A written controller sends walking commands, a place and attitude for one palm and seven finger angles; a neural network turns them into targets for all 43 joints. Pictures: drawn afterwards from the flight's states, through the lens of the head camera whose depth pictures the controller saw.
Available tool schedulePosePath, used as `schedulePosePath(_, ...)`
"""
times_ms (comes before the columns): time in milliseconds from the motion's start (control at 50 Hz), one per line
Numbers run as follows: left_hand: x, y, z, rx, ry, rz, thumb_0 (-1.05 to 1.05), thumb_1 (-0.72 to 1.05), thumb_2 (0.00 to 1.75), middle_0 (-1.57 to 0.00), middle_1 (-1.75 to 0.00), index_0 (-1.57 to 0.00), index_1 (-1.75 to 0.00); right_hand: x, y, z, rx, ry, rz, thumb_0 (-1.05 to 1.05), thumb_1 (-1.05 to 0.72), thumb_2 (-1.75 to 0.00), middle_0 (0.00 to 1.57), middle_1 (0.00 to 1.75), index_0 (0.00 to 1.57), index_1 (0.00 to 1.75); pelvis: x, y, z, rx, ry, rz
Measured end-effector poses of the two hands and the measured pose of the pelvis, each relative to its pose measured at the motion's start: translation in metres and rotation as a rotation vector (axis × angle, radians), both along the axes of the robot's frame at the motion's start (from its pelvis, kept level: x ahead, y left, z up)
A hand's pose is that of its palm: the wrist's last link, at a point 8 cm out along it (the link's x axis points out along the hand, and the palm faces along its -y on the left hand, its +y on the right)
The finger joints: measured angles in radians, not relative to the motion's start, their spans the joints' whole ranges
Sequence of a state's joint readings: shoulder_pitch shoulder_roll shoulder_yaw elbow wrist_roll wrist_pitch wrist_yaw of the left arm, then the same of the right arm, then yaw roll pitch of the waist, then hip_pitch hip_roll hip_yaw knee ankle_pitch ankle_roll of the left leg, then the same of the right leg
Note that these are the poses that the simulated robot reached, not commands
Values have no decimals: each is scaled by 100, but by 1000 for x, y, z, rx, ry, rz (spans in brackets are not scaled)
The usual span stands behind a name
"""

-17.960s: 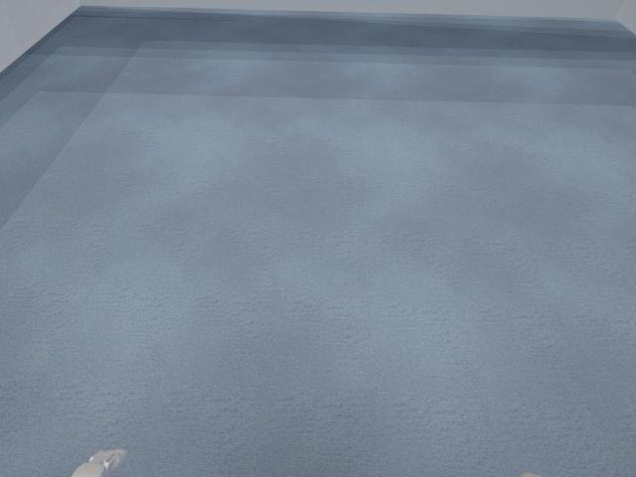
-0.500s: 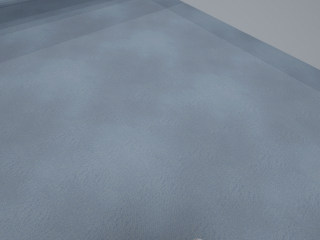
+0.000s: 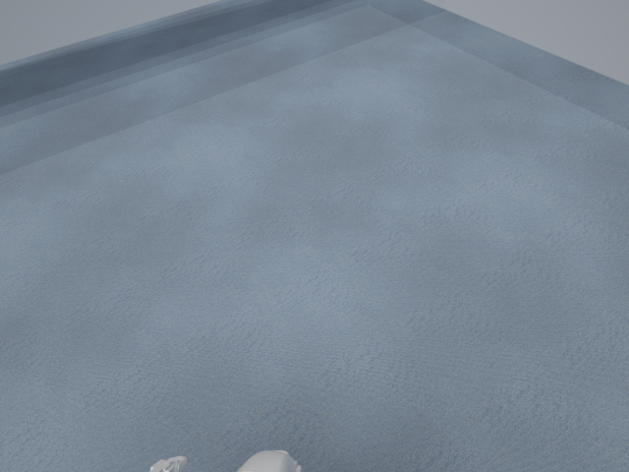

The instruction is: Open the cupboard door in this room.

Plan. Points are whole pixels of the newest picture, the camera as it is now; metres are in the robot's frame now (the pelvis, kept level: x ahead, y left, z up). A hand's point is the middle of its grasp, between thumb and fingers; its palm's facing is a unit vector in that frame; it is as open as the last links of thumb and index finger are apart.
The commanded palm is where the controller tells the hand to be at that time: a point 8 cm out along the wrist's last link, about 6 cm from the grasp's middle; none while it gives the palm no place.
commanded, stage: turn or walk to find it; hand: left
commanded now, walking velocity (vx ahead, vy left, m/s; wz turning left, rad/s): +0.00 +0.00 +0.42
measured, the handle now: out of the picture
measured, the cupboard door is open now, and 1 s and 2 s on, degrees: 0 0 0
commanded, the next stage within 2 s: stand and wait in 1.70 s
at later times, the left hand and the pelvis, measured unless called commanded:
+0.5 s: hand out of the picture -0.04 +0.27 -0.17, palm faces +0.27 -0.93 -0.25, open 7.4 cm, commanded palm none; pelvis -0.04 +0.05 +0.00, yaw +12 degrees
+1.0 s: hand out of the picture -0.07 +0.21 -0.15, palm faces +0.44 -0.86 -0.25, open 7.4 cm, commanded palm none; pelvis -0.06 +0.01 +0.00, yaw +26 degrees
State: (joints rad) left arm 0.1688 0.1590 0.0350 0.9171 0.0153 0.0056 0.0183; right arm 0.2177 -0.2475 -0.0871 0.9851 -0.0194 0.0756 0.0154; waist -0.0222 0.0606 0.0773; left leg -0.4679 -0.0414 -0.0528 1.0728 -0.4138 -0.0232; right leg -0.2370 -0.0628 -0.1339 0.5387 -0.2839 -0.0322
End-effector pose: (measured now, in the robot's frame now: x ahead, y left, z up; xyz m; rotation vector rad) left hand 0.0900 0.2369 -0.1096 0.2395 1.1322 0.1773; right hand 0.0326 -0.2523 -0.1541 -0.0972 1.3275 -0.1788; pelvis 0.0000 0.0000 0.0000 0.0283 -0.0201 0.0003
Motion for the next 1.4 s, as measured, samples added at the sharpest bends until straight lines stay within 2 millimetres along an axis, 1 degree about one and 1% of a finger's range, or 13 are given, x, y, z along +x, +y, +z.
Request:
schedulePosePath(100, -34, 0, -3, -12, 46, 63, 1, 90, 90, -20, -30, -20, -30, -4, -5, 6, -12, 40, 48, 0, -91, -90, 20, 30, 20, 30, -5, -2, 3, 7, 0, 51)
schedulePosePath(180, -65, 8, -10, -28, 88, 118, 1, 90, 90, -20, -30, -20, -30, 5, 2, 10, -29, 53, 103, 0, -91, -90, 19, 30, 20, 30, -9, 4, 3, 7, 4, 89)
schedulePosePath(380, -146, 63, -45, -57, 214, 272, 1, 90, 90, -20, -30, -20, -30, 60, 58, 23, -83, -107, 265, 0, -91, -90, 19, 30, 20, 30, -28, 39, -10, -21, 2, 166)
schedulePosePath(460, -151, 73, -36, -61, 200, 303, 1, 90, 90, -20, -30, -20, -30, 65, 75, 33, -80, -131, 303, 0, -91, -90, 20, 30, 20, 30, -33, 45, -1, -39, -2, 197)
schedulePosePath(580, -141, 75, -23, -51, 117, 319, 1, 91, 90, -20, -30, -19, -30, 65, 84, 33, -49, -133, 338, 0, -91, -90, 20, 30, 20, 30, -39, 44, 4, -40, 2, 242)
schedulePosePath(760, -125, 45, -12, -6, 3, 327, 1, 90, 90, -20, -30, -20, -30, 53, 56, 4, 1, -82, 350, 0, -91, -90, 20, 30, 20, 30, -46, 16, -7, -21, 10, 318)
schedulePosePath(900, -159, 18, -5, -16, 23, 408, 0, 90, 90, -20, -30, -20, -30, 47, 36, 4, -11, -7, 399, 0, -91, -90, 20, 30, 20, 30, -52, 5, 0, -10, -1, 398)
schedulePosePath(1000, -188, 11, -11, -43, 63, 467, 1, 90, 90, -20, -30, -20, -30, 44, 37, 10, -37, 37, 450, 0, -91, -90, 19, 30, 20, 30, -56, 7, 2, -7, 6, 453)
schedulePosePath(1080, -219, 14, -20, -69, 93, 524, 1, 90, 90, -20, -30, -20, -30, 50, 53, 13, -61, 47, 515, 0, -91, -90, 19, 30, 20, 30, -64, 15, 0, -13, 15, 494)
schedulePosePath(1180, -267, 30, -45, -103, 145, 609, 0, 90, 90, -20, -30, -20, -30, 68, 93, 15, -85, -36, 605, 0, -91, -90, 19, 30, 20, 30, -79, 35, -13, -39, 20, 546)
schedulePosePath(1240, -289, 39, -47, -108, 199, 645, 1, 90, 90, -20, -30, -20, -30, 73, 116, 23, -79, -86, 638, 0, -91, -90, 19, 30, 20, 30, -84, 42, -10, -37, 16, 555)
schedulePosePath(1320, -297, 49, -36, -106, 189, 676, 1, 90, 90, -20, -30, -20, -30, 75, 137, 33, -68, -110, 675, 0, -91, -90, 20, 30, 20, 30, -88, 48, 1, -55, 14, 585)
schedulePosePath(1400, -290, 57, -27, -85, 131, 691, 1, 91, 90, -20, -30, -19, -30, 75, 147, 35, -46, -114, 703, 0, -91, -90, 20, 30, 20, 30, -89, 48, 5, -54, 13, 614)
